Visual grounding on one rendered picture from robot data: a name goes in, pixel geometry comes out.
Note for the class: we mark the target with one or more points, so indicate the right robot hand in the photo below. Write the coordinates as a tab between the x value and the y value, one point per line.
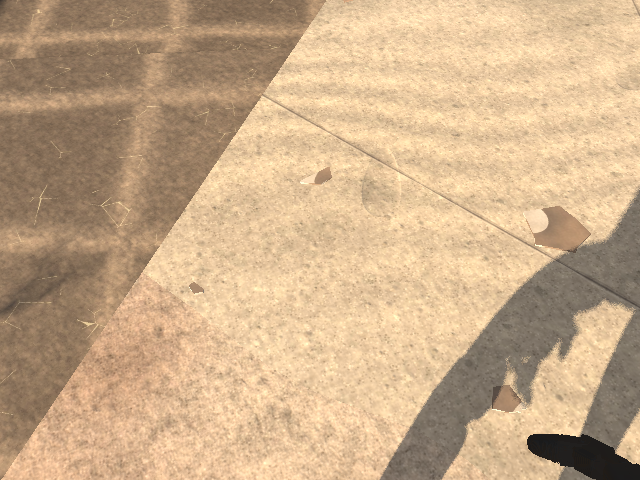
586	454

